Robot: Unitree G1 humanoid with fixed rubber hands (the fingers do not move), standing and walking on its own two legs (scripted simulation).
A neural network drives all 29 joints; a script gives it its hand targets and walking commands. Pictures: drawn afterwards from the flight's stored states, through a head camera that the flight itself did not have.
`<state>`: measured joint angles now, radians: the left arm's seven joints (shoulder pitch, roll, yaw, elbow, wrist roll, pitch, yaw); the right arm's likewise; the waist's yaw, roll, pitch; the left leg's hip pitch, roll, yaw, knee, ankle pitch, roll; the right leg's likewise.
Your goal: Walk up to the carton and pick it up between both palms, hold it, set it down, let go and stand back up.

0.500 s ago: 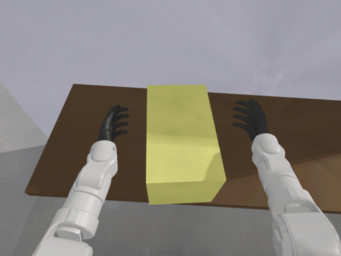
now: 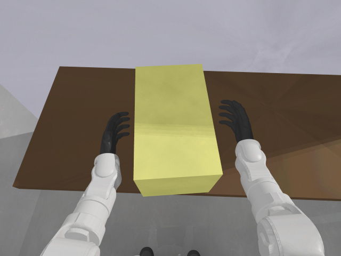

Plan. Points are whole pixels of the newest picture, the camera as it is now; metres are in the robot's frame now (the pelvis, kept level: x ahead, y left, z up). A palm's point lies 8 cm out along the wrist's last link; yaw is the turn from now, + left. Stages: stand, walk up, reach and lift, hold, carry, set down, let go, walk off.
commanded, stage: reach and lift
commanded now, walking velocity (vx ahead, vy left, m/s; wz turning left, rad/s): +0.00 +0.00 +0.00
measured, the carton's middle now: (172, 130) +0.43 -0.01 -0.04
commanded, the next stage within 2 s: none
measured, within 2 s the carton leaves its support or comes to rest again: leaves its support in 1.78 s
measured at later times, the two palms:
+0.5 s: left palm (118, 147) +0.37 +0.12 -0.01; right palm (229, 133) +0.40 -0.15 +0.00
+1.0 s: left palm (117, 150) +0.37 +0.12 -0.01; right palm (228, 136) +0.39 -0.14 +0.00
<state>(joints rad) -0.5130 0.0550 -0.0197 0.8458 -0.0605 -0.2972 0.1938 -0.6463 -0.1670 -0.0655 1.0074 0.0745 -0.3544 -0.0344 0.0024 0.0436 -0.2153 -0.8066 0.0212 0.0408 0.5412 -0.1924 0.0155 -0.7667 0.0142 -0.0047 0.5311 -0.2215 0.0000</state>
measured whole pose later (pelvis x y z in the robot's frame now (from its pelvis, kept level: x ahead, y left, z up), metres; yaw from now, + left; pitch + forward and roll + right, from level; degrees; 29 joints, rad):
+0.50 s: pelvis +0.00 +0.00 +0.00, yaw +0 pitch +25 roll +0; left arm -0.55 -0.09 0.23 0.95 0.17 -0.41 0.18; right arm -0.68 0.02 -0.34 1.03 -0.29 -0.41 -0.11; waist 0.00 0.04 -0.23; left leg -0.79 0.02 0.04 0.54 -0.19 0.01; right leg -0.76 0.01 0.00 0.54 -0.23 -0.01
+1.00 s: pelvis +0.00 +0.00 +0.00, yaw +0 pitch +24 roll -1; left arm -0.55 -0.10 0.24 0.99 0.17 -0.43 0.20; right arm -0.66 0.05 -0.37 1.04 -0.33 -0.42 -0.13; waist 0.00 0.05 -0.22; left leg -0.77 0.02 0.04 0.54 -0.19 0.01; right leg -0.73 0.01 0.00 0.54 -0.22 -0.01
